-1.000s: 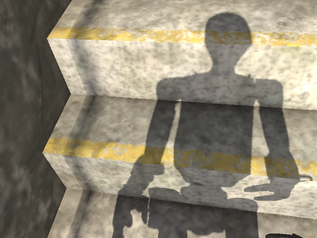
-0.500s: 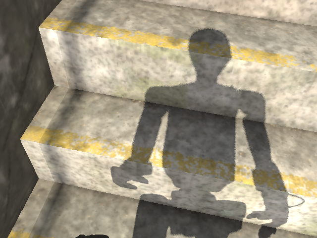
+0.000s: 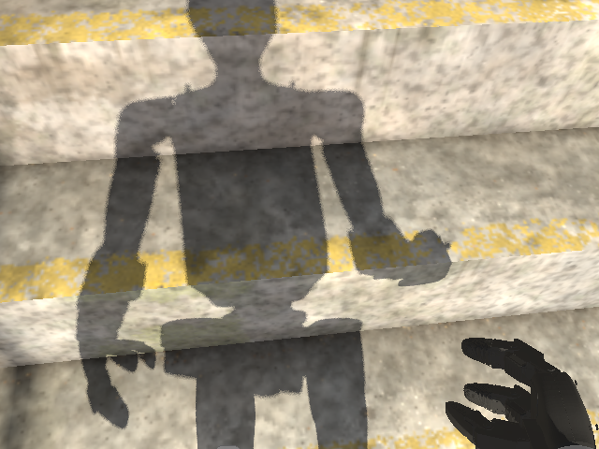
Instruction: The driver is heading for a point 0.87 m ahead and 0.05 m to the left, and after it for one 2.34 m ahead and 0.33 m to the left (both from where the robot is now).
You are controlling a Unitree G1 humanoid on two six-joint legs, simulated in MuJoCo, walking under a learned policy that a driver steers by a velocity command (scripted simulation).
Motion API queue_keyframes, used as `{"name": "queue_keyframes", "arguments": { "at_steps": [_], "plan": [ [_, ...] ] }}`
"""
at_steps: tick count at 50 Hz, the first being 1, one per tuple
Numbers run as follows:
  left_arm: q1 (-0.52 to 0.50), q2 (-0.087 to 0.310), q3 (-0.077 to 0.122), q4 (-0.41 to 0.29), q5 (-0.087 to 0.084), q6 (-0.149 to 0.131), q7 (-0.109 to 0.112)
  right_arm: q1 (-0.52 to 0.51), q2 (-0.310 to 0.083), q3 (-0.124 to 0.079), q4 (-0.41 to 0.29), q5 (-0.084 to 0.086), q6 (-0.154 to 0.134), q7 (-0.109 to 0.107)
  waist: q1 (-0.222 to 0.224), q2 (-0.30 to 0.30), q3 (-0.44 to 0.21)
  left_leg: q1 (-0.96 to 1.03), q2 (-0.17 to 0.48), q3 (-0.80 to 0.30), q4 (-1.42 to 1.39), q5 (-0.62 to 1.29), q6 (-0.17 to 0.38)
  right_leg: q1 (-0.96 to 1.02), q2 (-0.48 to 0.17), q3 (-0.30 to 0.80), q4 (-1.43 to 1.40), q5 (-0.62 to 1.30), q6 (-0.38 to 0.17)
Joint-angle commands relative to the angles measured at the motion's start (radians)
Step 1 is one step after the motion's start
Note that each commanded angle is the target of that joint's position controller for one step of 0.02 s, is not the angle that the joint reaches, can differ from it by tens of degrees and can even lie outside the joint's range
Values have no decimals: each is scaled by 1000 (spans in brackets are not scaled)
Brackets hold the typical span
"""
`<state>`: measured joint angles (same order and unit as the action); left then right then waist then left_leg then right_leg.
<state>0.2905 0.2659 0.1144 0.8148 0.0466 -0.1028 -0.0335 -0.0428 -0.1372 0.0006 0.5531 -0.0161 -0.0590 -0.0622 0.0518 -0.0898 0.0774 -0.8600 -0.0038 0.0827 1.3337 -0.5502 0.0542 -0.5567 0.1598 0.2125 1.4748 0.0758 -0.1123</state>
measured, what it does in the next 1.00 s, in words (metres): climbs, turning left: right foot 0.22 m higher, then left foot 0.22 m higher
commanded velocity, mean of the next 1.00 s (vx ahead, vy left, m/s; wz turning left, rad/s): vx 1.00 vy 0.00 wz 0.06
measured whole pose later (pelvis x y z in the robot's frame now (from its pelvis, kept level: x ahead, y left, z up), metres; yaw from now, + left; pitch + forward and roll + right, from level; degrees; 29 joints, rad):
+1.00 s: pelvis +0.52 -0.11 +0.44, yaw +15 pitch +2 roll +4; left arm 0.48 0.12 0.03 0.79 0.04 -0.15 -0.01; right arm 0.01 -0.16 0.01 0.65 -0.01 0.06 -0.01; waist 0.12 0.04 -0.06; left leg -0.75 -0.19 0.17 1.24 -0.56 0.20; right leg -0.53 -0.06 0.05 1.52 0.14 -0.06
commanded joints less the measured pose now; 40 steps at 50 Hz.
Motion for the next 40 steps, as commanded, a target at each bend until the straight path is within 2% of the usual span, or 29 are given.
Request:
{"name": "queue_keyframes", "arguments": {
  "at_steps": [1,3,5,6,7,8,10,12,15,16,17,18,19,20,21,22,23,24,25,26,27,28,29,31,33,34,36,38,40],
  "plan": [
    [-141,-111,-49,-209,54,17,-32,92,-29,-50,102,23,-18,-18,21,132,-248,493,291,-622,-699,-334,99,-467,-49,-33,543,119,-17],
    [-153,-156,-78,-246,26,73,-26,168,25,-27,242,-15,-41,13,62,151,-114,405,286,-433,-812,-110,68,-609,-67,-17,839,-115,-46],
    [-146,-142,-87,-271,-2,98,-15,174,-25,-35,264,-14,-86,34,102,112,8,367,285,-268,-947,41,32,-675,-103,8,778,-233,-40],
    [-191,-80,-71,-292,-24,115,1,165,-96,-54,249,-33,-108,36,104,70,41,312,284,-204,-1039,50,36,-625,-105,-30,675,-221,-28],
    [-254,-86,-67,-301,-20,129,9,227,-106,-58,274,-47,-118,27,65,108,38,351,335,-209,-1077,101,84,-671,-84,-53,875,-247,-22],
    [-287,-94,-71,-316,-25,129,14,269,-108,-55,287,-42,-128,30,60,54,72,398,324,-152,-1116,123,70,-726,-88,-34,847,-280,-20],
    [-444,-144,-82,-374,-30,145,34,394,-174,-67,337,-11,-142,41,17,76,147,593,337,-124,-1222,91,68,-981,-75,-48,912,-463,-53],
    [-567,-152,-101,-407,-22,108,46,490,-148,-55,386,-16,-150,53,-21,70,149,778,321,-33,-1299,261,89,-1084,-100,-85,839,-625,-93],
    [-681,-164,-127,-481,2,114,15,629,-155,-61,462,12,-126,22,-69,83,68,904,270,97,-1441,641,83,-917,-162,-266,372,-615,-103],
    [-608,-179,-155,-475,-1,115,-15,545,-189,-66,426,33,-111,8,-39,106,-26,810,244,194,-1516,959,113,-548,-200,-419,61,-582,-106],
    [-502,-128,-126,-364,-15,123,-21,469,-180,-54,372,73,-105,-9,-7,32,-208,648,218,170,-1378,1716,139,-78,-82,-545,-11,-383,-78],
    [-237,-96,-99,-327,-23,138,-1,478,-360,-86,331,72,-118,-9,91,221,-393,778,304,131,-1152,2339,180,128,-30,-538,-17,-485,-61],
    [-29,-72,-79,-285,-27,146,24,409,-417,-107,312,101,-134,15,196,365,-505,897,350,102,-937,2547,178,223,-42,-453,-85,-490,-75],
    [32,-2,-52,-258,-32,136,36,393,-417,-115,309,143,-133,54,227,374,-550,904,316,79,-701,2477,189,337,0,-403,-342,-591,-69],
    [76,118,11,-217,-12,131,35,341,-327,-111,238,109,-148,80,202,458,-519,683,236,-61,-466,2067,148,470,-45,-92,-546,-659,-63],
    [42,241,50,-165,16,129,36,290,-163,-84,147,80,-157,121,144,64,-503,245,-36,-100,49,804,82,574,-349,573,-979,-849,-102],
    [9,205,53,-174,11,118,34,206,-135,-92,99,24,-160,115,161,133,-593,156,-101,-360,597,589,79,545,-413,789,-1146,-1033,-59],
    [-108,133,24,-146,-2,77,19,158,-32,-76,25,-4,-159,99,67,96,-499,30,-87,-385,834,653,80,433,-423,694,-1135,-927,-45],
    [-96,88,11,-60,-5,43,13,105,22,-51,-24,-13,-156,81,29,121,-355,-109,-61,-312,957,636,101,399,-432,559,-1102,-767,-60],
    [-67,-9,-18,24,0,21,9,99,101,-17,-44,-25,-148,77,-22,134,-215,-221,-47,-313,1071,591,132,314,-408,406,-1060,-561,-82],
    [24,-92,-44,64,-22,12,17,87,62,-12,-19,-55,-141,64,21,170,-169,-188,-24,-268,867,516,128,485,-279,213,-981,-32,4],
    [73,-105,-48,98,-13,0,35,118,18,-30,-14,-25,-119,72,11,173,-194,-263,-55,-251,802,451,108,654,-327,145,-939,258,-29],
    [156,-106,-50,127,-23,-20,42,91,28,-19,-5,-22,-98,73,32,181,-192,-258,-58,-227,756,415,103,696,-315,90,-952,350,6],
    [324,-101,-46,198,-9,-42,71,-57,60,-2,-22,-3,-71,89,90,137,-207,-337,-111,-182,783,306,98,824,-343,35,-1011,409,-18],
    [398,-177,-80,217,4,-64,82,-143,138,29,-40,2,-54,114,89,104,-189,-367,-103,-169,808,282,128,728,-338,4,-1044,312,-14],
    [394,-155,-82,209,12,-83,80,-158,144,36,-64,-10,-41,123,54,72,-174,-408,-105,-151,812,251,131,687,-347,-17,-1063,316,-3],
    [370,-122,-85,196,34,-93,64,-270,189,68,-124,-29,-18,91,2,13,-102,-609,-130,-140,1104,97,119,588,-417,6,-1174,143,-53],
    [267,-73,-83,163,29,-113,43,-310,138,73,-191,-32,6,52,-89,-35,-33,-597,-56,-154,1016,118,127,408,-435,-57,-1332,-68,-3],
    [265,-90,-93,178,1,-106,48,-467,16,49,-210,5,23,42,-30,19,19,-313,-45,28,651,270,109,181,-352,-239,-1531,125,47]
  ]
}}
